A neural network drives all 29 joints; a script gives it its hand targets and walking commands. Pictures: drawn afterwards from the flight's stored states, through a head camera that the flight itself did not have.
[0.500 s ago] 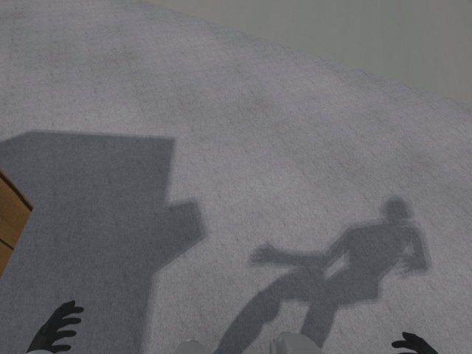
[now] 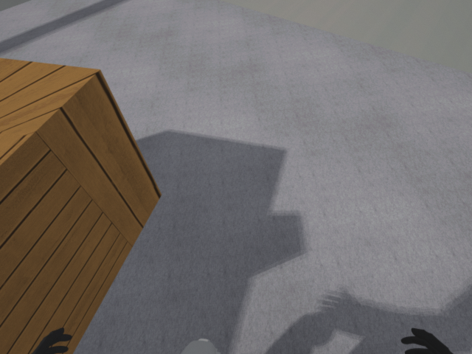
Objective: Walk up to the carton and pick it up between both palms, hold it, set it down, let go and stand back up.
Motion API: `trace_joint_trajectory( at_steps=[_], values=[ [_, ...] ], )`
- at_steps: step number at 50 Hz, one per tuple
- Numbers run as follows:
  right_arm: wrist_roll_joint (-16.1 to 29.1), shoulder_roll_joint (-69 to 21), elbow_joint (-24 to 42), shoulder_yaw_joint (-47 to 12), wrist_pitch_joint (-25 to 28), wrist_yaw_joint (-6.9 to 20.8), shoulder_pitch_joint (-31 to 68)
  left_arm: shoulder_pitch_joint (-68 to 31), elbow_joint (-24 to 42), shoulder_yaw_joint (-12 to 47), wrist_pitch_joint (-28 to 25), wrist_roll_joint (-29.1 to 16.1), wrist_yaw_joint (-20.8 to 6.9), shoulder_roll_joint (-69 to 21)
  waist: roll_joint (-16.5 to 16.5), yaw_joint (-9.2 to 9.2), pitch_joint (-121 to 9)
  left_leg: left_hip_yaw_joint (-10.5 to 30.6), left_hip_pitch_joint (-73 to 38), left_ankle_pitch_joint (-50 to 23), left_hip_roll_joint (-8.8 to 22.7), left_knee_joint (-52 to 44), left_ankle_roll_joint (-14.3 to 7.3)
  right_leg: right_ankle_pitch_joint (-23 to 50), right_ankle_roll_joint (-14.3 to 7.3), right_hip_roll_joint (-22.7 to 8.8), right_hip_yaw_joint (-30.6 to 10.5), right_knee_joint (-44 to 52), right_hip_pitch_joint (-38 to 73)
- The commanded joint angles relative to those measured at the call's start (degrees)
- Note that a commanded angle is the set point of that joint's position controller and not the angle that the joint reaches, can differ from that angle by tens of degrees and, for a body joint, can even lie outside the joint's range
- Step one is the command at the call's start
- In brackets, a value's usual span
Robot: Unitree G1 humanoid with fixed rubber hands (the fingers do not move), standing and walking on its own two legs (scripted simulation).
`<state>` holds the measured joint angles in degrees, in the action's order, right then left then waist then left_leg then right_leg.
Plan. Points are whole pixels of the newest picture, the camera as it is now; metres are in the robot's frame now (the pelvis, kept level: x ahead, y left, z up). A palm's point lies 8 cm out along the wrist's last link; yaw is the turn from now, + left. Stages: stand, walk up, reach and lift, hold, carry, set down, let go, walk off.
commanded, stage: walk up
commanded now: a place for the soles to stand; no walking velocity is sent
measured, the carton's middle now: out of the picture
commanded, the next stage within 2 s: none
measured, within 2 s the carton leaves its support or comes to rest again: neither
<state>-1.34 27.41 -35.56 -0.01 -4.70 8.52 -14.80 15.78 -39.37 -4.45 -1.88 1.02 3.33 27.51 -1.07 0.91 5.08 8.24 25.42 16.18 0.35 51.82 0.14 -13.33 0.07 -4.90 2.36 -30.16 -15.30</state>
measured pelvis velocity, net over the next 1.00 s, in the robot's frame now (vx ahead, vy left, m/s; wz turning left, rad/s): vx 0.18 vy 0.21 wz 0.49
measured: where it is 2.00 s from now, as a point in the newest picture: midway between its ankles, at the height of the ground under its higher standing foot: outside the picture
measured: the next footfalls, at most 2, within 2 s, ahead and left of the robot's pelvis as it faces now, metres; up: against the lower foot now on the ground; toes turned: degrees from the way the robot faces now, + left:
left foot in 0.20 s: +0.10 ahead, +0.26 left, +0.00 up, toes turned +4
right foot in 0.68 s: +0.22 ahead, +0.16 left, +0.00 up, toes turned +23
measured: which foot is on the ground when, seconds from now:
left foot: up 0.00-0.18, down 0.20-0.70, up 0.72-1.00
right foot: down 0.00-0.22, up 0.24-0.66, down 0.68-1.00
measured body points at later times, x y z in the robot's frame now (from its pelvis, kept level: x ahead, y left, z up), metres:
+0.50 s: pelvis +0.05 +0.17 -0.01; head +0.09 +0.21 +0.43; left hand +0.09 +0.53 -0.11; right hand +0.24 -0.12 -0.08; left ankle +0.06 +0.26 -0.74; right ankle +0.12 +0.07 -0.70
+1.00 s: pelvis +0.18 +0.21 +0.00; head +0.18 +0.18 +0.45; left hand +0.12 +0.58 -0.04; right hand +0.41 -0.03 -0.10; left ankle +0.13 +0.45 -0.66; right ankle +0.18 +0.14 -0.74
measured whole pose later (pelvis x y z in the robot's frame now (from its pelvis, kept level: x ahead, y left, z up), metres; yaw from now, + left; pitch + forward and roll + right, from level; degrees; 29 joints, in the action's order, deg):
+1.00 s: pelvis +0.18 +0.21 +0.00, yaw +28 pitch -5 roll +3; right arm -1.3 28.3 -36.1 0.0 -2.5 2.2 -19.8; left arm 16.2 -39.4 -4.5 -0.8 1.2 -1.4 27.8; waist -0.9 0.8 3.3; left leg 9.4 26.7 11.4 1.7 54.8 1.4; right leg -18.5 -3.3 -1.6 4.9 -27.9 -4.8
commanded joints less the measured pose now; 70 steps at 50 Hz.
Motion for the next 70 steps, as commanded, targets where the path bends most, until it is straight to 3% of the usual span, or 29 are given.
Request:
trace_joint_trajectory(
  at_steps=[1, 6, 8, 9, 11, 12, 13, 14, 15, 17, 25, 31, 33, 34, 35, 36, 38, 40, 43, 48, 52, 55, 57, 58, 59, 61, 63, 65, 70],
  values=[
    [-0.42, 6.65, 3.40, 5.58, 1.07, 0.21, 0.19, 0.75, 2.85, -6.01, -0.79, 0.37, -1.67, 15.47, 13.71, -3.65, -5.06, -7.11, 8.72, 2.37, 3.76, -3.97, 1.40, -7.67, -8.84, -10.14, -1.50, 11.52, 11.03],
    [0.12, 7.84, 0.17, 6.69, 1.83, -0.98, -6.84, -6.52, 4.07, -6.18, -0.54, 1.04, -3.16, 17.13, 14.42, 1.17, -6.94, -12.16, -5.24, 2.04, 4.59, -14.79, 0.76, -8.90, -7.33, -9.59, 4.49, 4.41, 3.49],
    [-0.05, 8.46, -2.93, 7.69, 2.72, -2.20, -13.01, -7.12, 4.20, -5.04, 0.03, 0.58, -3.53, 14.09, 2.77, 4.07, -8.44, -10.19, -12.23, -1.58, 1.37, -23.52, -0.89, -7.31, -4.70, -4.58, 7.44, -11.65, 0.79],
    [-0.09, 9.93, -3.79, 8.39, 2.92, -2.62, -16.37, -7.59, 4.71, -4.25, 0.74, 0.28, -3.69, 11.97, -1.62, 5.99, -6.10, -5.52, -13.29, -2.29, 0.86, -24.94, -2.33, -12.16, -3.73, -3.47, 6.01, -19.56, -5.03],
    [-1.48, 17.55, -1.51, 10.21, 2.99, -3.73, -13.71, -6.22, 6.51, -2.76, 1.80, -1.17, -3.70, 8.62, -17.78, 4.77, -1.32, 25.95, -11.33, 4.37, 9.69, -36.05, -5.40, -24.63, -0.46, 3.38, 2.10, -34.47, -22.41],
    [-0.61, 19.43, 2.05, 10.16, 2.93, -3.40, -6.78, -5.83, 7.35, -2.57, 1.52, -1.71, -3.10, 9.73, -23.19, 2.54, 0.33, 35.36, -10.20, 12.33, 12.64, -42.19, -9.82, -23.64, -1.18, 5.49, -0.86, -35.63, -26.74],
    [-0.18, 18.51, 3.66, 10.47, 2.73, -3.14, -4.01, -5.59, 5.60, -2.37, 1.12, -1.08, -2.64, 10.75, -23.20, 1.64, 1.60, 36.58, -9.35, 20.16, 12.75, -44.34, -11.82, -20.07, -1.84, 3.84, -3.40, -36.24, -26.13],
    [-0.51, 15.38, 4.32, 10.38, 2.83, -3.16, -2.60, -5.28, 4.42, -2.78, 0.51, -0.75, -2.80, 12.08, -18.57, 1.37, 1.78, 30.03, -10.32, 17.48, 9.36, -41.15, -11.66, -17.07, -1.23, 2.78, -3.89, -33.03, -24.13],
    [-0.52, 13.43, 4.34, 10.06, 3.06, -3.30, -2.82, -4.30, 2.64, -2.84, 0.11, -0.98, -2.99, 12.32, -15.49, 0.99, 1.30, 20.56, -12.04, 6.63, 5.15, -36.61, -8.76, -15.08, -0.64, 1.62, -5.00, -29.63, -20.52],
    [-0.65, 11.74, 4.63, 9.41, 3.59, -3.85, -6.11, -2.65, 2.32, -2.85, -0.26, -0.83, -2.93, 9.87, -15.70, 1.59, -6.63, 16.08, -17.47, -7.79, 3.75, -31.72, -7.73, -12.81, -0.20, 4.28, -2.34, -25.19, -17.07],
    [-0.30, 11.10, 6.86, 7.50, 3.38, -3.84, -7.69, -5.07, 3.29, -2.03, -1.33, -1.47, -1.84, 10.22, -9.21, 2.65, -7.42, 31.49, -21.88, -6.11, 7.49, -31.95, -12.34, -13.93, -0.57, 7.42, -4.03, -13.90, -17.33],
    [0.12, 10.52, 7.44, 6.63, 3.70, -4.08, -1.24, -1.22, 2.55, -2.10, -2.76, -1.41, -1.83, 9.23, -5.76, -1.48, -7.40, 27.07, -8.07, -7.54, 2.83, -25.81, -10.38, -3.02, -2.64, 7.94, -5.42, -1.50, 1.22],
    [0.89, 7.00, 8.19, 5.50, 4.04, -3.91, 2.40, 6.50, 1.04, -3.39, -3.21, -0.59, -1.25, 11.53, 4.37, -7.55, -11.05, 14.80, 8.03, -3.16, -4.57, -13.53, -5.29, -1.67, -4.34, 1.10, -9.24, 10.02, 25.89],
    [1.30, 3.98, 6.90, 4.45, 4.03, -3.90, -1.15, 8.93, 0.95, -4.31, -3.06, 0.34, -0.88, 14.47, 14.70, -8.31, -15.28, 6.98, 17.22, 15.29, -11.75, -0.96, -2.28, -10.37, -5.29, -13.36, -26.68, 15.81, 37.16],
    [0.29, 6.72, 3.72, 5.00, 3.43, -4.68, -4.44, 5.27, 1.69, -4.97, -3.30, 0.69, -1.03, 16.59, 9.96, -5.21, -11.80, 5.98, 20.97, 15.38, -9.33, 6.96, -1.04, -15.35, -6.06, -21.03, -34.96, 17.45, 34.44],
    [-0.38, 10.46, 1.45, 5.44, 2.81, -4.82, -8.38, 0.76, 2.48, -5.00, -3.36, 0.28, -0.83, 15.23, 4.06, -1.95, -10.73, 5.20, 21.50, 12.69, -5.05, 10.21, -0.75, -17.03, -5.83, -24.02, -34.66, 16.88, 31.45],
    [-0.46, 11.79, 0.33, 6.27, 2.50, -4.11, -8.24, -0.86, 3.15, -3.97, -3.42, -0.52, -0.94, 11.06, 0.22, -1.17, -2.84, 5.06, 15.58, 6.84, -2.70, 9.94, -0.69, -15.40, -0.14, -16.43, -23.20, 18.80, 17.62],
    [0.03, 7.21, -1.12, 5.58, 2.32, -3.76, -10.86, -1.89, 3.16, -3.98, -3.23, -0.44, -1.60, 9.43, 8.70, -1.39, 3.02, 1.64, 10.26, -1.61, -3.49, 10.10, -0.99, -9.89, 6.67, -6.90, -10.32, 21.12, 9.04],
    [0.86, 5.52, -3.68, 4.53, 2.19, -4.92, -14.90, -4.85, 5.19, -4.56, -1.40, -0.07, -3.19, 9.12, 15.54, -0.71, 3.45, -3.52, 7.34, -7.19, -2.74, 11.17, 0.32, -6.05, 4.27, -2.79, -0.11, 18.69, 6.72],
    [1.58, 7.54, -2.77, 4.65, 3.72, -9.13, -11.71, -3.69, 7.99, -4.92, 2.57, 0.90, -5.99, 9.69, 14.20, -4.34, 7.48, -9.93, 10.60, -5.51, -0.52, 1.92, 3.18, -10.44, -3.40, -3.16, 2.12, 17.72, 6.29],
    [1.49, 6.67, -0.98, 4.18, 5.22, -10.17, -9.70, -5.08, 8.87, -4.28, 3.49, 0.91, -6.70, 9.21, 11.73, -3.34, 5.13, -13.98, 7.36, -3.98, 2.10, -8.05, 2.83, 3.64, -9.07, -5.21, 4.40, 8.67, 9.91],
    [1.18, 5.99, -1.47, 4.13, 6.62, -10.20, -12.91, -5.73, 7.74, -3.78, 3.35, -0.44, -5.82, 9.85, 10.99, -1.08, -1.28, -13.93, -1.20, -6.11, 1.32, -18.28, 1.48, 19.36, -7.73, -6.13, 4.52, -3.06, 14.80],
    [0.49, 7.70, -4.10, 5.20, 7.84, -10.81, -19.43, -6.06, 7.51, -2.64, 3.37, -1.71, -5.16, 7.81, 0.18, 3.89, -5.86, -9.61, -15.41, -18.27, -1.53, -29.18, -1.02, 15.81, -5.13, -2.28, 4.35, -22.84, 9.74],
    [0.41, 10.91, -3.56, 6.29, 8.15, -10.88, -20.01, -2.30, 7.05, -2.10, 3.97, -2.14, -5.02, 5.38, -8.02, 2.90, -5.71, 2.91, -19.87, -31.60, 2.96, -27.54, -2.60, 1.09, -3.31, 0.87, 2.07, -29.28, 2.32],
    [0.08, 14.61, -1.75, 6.79, 7.97, -11.07, -16.78, 0.21, 7.18, -1.95, 4.63, -2.69, -5.10, 3.87, -16.51, -0.65, -5.97, 23.96, -24.50, -47.83, 12.67, -25.72, -5.96, -21.45, -1.07, 7.97, 0.99, -33.67, -8.45],
    [0.85, 14.86, 1.62, 6.69, 7.48, -11.56, -14.95, -0.33, 6.38, -2.08, 5.34, -2.07, -4.21, 6.73, -12.21, -0.63, -6.09, 35.05, -27.37, -49.49, 17.67, -24.70, -16.57, -25.37, -0.71, 7.46, -6.67, -41.97, -18.49],
    [1.83, 11.58, 2.25, 6.42, 7.32, -12.23, -11.84, -1.01, 4.79, -2.24, 5.60, -1.42, -4.22, 7.86, -5.23, -1.94, -5.54, 24.22, -23.00, -42.70, 11.81, -22.91, -12.38, -19.79, -0.73, 3.18, -9.31, -39.31, -15.34],
    [1.78, 10.12, 1.69, 6.03, 7.53, -12.69, -11.92, -2.88, 4.55, -2.52, 6.10, -1.54, -4.53, 6.52, -4.70, -1.90, -4.71, 15.31, -18.25, -45.38, 6.71, -21.14, -7.49, -14.98, -1.30, 3.29, -6.94, -37.33, -13.12],
    [0.71, 9.30, 4.76, 5.69, 5.89, -12.12, -10.39, -4.18, 4.75, -2.45, 6.83, -1.37, -2.68, 7.54, -8.55, 0.49, -5.99, 18.02, -16.36, -48.53, 5.38, -20.53, -8.75, -13.81, -0.78, 4.00, -5.24, -39.88, -15.81]
  ],
)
